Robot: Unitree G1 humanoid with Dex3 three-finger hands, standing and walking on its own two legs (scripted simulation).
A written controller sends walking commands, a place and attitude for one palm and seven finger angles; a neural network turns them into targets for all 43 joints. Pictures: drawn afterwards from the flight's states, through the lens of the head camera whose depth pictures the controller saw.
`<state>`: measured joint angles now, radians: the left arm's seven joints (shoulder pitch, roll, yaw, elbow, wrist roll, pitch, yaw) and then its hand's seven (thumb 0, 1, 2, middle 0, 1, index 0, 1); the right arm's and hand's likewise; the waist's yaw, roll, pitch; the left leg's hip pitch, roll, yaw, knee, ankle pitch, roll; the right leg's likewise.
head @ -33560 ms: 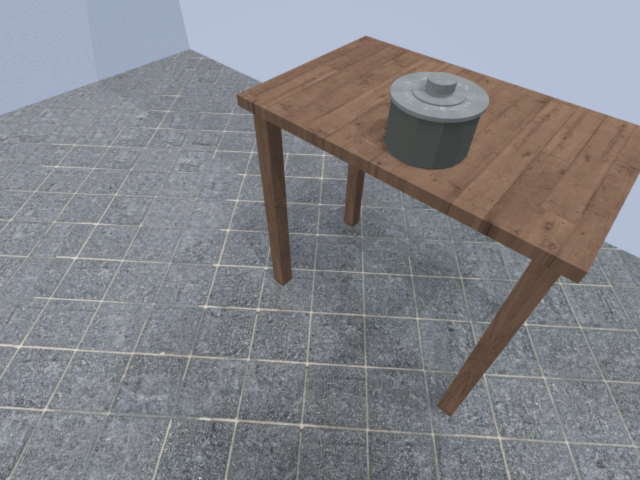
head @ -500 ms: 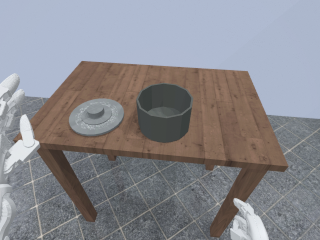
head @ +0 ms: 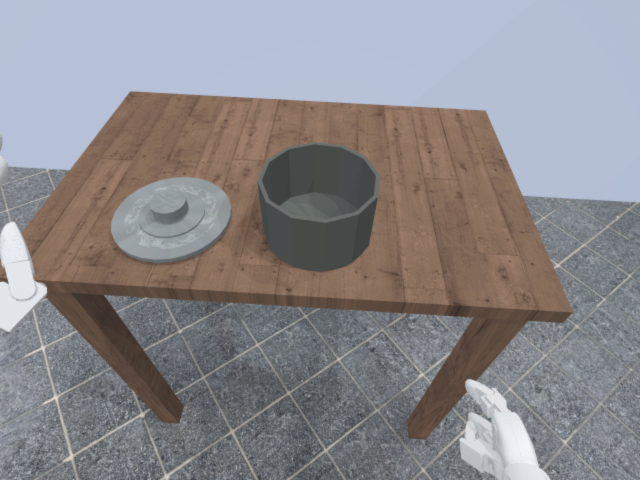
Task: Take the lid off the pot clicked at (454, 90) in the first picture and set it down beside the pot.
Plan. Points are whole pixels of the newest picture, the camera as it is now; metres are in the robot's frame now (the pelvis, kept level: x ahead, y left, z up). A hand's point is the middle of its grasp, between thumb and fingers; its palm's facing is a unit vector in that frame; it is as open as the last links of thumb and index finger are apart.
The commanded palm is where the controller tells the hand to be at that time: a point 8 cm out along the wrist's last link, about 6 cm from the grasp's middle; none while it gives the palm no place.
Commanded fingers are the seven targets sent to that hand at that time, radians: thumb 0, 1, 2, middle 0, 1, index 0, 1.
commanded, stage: step back with the hand held close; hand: left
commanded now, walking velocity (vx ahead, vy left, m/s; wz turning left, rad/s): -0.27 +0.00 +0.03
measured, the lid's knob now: (169, 205) +0.48 +0.29 +0.04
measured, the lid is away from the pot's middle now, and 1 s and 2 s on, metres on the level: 0.24 0.24 0.24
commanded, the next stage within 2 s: stop stepping back and stand still in 1.24 s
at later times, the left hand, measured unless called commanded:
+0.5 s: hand out of the picture +0.13 +0.25 +0.22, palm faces +0.49 -0.77 -0.40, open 7.4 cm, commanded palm +0.06 +0.29 +0.23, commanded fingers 0.00 0.90 0.90 -0.20 -0.30 -0.20 -0.30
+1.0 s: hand (12, 476) +0.09 +0.20 +0.20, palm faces +0.27 -0.84 -0.47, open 7.4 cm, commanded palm +0.00 +0.27 +0.23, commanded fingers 0.00 0.90 0.90 -0.20 -0.30 -0.20 -0.30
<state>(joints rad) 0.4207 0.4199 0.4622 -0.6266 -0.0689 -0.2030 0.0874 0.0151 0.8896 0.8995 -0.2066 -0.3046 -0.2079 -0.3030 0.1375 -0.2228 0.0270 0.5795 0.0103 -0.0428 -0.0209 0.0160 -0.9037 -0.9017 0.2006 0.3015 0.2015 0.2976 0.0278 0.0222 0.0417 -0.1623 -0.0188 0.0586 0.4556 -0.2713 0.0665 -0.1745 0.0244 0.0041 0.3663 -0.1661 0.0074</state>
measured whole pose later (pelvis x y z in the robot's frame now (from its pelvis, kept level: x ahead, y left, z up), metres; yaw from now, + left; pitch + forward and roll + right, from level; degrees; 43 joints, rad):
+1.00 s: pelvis -0.15 -0.01 -0.01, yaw -3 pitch +4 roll -4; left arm 0.45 0.50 0.48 -0.74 -0.07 -0.29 0.10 0.02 0.89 0.90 -0.21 -0.30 -0.21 -0.30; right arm 0.09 -0.15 0.00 0.57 0.00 -0.08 -0.02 0.02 -0.90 -0.90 0.20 0.30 0.20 0.30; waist -0.02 -0.02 0.07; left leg -0.51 0.06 0.08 0.48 -0.04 0.06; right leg -0.18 0.07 0.03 0.45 -0.34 0.01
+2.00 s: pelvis -0.38 +0.07 -0.01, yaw -2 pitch +0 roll -1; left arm 0.56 0.50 0.47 -0.81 -0.08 -0.19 0.13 0.02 0.89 0.90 -0.21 -0.30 -0.20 -0.30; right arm 0.22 -0.12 0.02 0.56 0.02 -0.16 -0.02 0.02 -0.91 -0.90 0.20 0.30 0.20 0.30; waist -0.06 -0.13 0.06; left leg -0.32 0.06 0.09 0.62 -0.30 0.02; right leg -0.47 0.01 -0.03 1.03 -0.49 -0.01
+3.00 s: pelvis -0.28 +0.07 -0.01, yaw +4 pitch +1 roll +0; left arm 0.15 0.16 0.03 1.06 0.01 -0.01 0.02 0.01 0.91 0.90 -0.20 -0.30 -0.20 -0.30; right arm 0.29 -0.14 -0.06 1.02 -0.01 0.00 -0.04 0.01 -0.94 -0.90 0.20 0.30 0.20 0.30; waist -0.03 0.02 0.05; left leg -0.16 0.02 0.05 0.52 -0.36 0.01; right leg -0.22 0.00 0.00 0.53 -0.33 0.01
